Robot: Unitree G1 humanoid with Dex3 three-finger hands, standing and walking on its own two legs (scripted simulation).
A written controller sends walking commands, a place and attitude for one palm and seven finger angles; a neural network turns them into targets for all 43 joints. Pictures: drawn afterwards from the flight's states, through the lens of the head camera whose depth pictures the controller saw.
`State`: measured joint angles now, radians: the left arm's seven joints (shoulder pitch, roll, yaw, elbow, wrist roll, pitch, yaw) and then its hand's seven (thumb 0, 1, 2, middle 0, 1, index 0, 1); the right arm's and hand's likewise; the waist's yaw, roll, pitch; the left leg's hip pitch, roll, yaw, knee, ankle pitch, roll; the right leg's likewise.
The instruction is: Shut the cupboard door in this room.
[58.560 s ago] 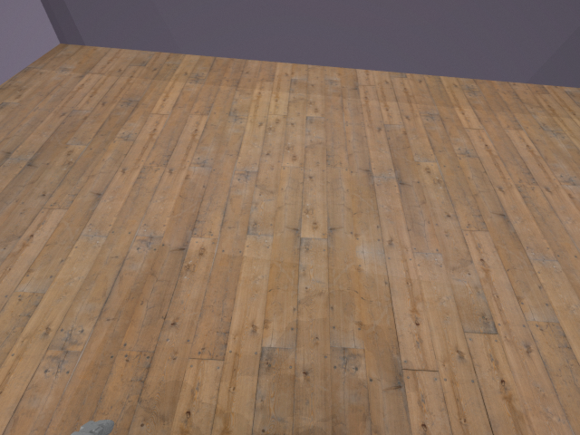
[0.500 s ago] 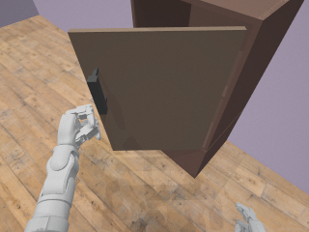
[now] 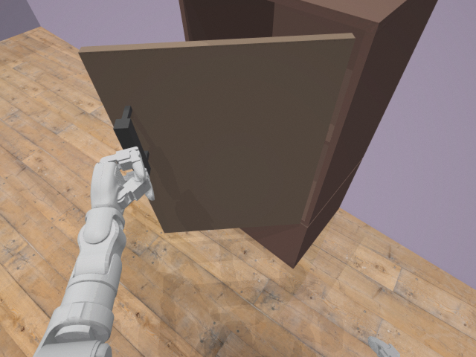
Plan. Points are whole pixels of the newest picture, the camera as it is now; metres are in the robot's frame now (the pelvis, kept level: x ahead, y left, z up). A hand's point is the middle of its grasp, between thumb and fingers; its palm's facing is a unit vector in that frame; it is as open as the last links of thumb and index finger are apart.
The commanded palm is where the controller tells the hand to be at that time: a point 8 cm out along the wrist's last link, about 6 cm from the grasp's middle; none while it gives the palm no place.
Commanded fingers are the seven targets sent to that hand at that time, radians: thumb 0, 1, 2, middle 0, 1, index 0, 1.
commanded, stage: bring the fist close to the handle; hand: left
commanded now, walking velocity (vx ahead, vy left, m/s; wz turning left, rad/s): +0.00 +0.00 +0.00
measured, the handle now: (135, 142) +0.48 +0.21 +0.08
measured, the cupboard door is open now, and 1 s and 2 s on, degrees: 45 35 23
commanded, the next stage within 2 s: push the door shut along its arc in 0.10 s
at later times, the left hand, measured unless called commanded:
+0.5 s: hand (141, 167) +0.41 +0.18 +0.09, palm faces +0.04 -1.00 -0.03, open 3.1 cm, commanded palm +0.39 +0.23 +0.08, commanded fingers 0.00 0.90 0.90 -1.30 -1.50 -1.30 -1.50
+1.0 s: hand (153, 144) +0.47 +0.18 +0.09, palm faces -0.09 -1.00 -0.02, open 3.1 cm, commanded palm +0.46 +0.22 +0.08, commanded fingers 0.00 0.90 0.90 -1.30 -1.50 -1.30 -1.50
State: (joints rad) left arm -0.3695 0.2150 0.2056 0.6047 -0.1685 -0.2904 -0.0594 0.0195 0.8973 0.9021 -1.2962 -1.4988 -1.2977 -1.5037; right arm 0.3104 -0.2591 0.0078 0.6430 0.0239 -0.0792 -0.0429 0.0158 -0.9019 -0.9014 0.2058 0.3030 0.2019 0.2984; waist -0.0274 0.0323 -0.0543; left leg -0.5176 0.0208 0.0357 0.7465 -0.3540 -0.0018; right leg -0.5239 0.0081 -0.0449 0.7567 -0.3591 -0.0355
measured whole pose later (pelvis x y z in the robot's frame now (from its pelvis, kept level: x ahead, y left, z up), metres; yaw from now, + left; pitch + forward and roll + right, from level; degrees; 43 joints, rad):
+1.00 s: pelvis -0.01 +0.02 -0.02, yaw +0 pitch +14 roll -1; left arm -0.89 0.43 0.28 1.15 -0.14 -0.34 -0.28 0.01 0.91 0.92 -1.30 -1.50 -1.31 -1.50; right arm 0.38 -0.28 0.02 0.69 0.02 -0.07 -0.05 0.01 -0.90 -0.90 0.21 0.30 0.20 0.30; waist -0.13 0.02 -0.07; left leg -0.76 0.02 0.02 0.89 -0.38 0.02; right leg -0.73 0.00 -0.06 0.85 -0.37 -0.02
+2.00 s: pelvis +0.01 +0.02 -0.04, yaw -2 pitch +25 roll -3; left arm -1.29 0.65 0.31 1.34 -0.05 -0.19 -0.45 0.02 0.90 0.91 -1.29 -1.50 -1.30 -1.50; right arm 0.45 -0.28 0.04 0.67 -0.02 -0.05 -0.04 0.01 -0.90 -0.90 0.21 0.30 0.20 0.30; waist -0.27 0.05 -0.07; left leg -0.99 0.06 0.01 1.00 -0.45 0.01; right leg -0.95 0.04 -0.07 0.92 -0.40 -0.02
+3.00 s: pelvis +0.02 +0.01 -0.01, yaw +0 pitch +17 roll -1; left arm -0.85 0.21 0.25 1.06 -0.03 -0.39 0.13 0.02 0.90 0.90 -1.30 -1.50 -1.30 -1.50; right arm 0.40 -0.27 -0.04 0.68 -0.05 -0.03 0.05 0.01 -0.90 -0.90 0.20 0.30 0.20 0.30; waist -0.13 0.04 -0.12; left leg -0.74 0.04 0.01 0.86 -0.42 0.00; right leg -0.72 0.03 -0.06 0.82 -0.39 -0.03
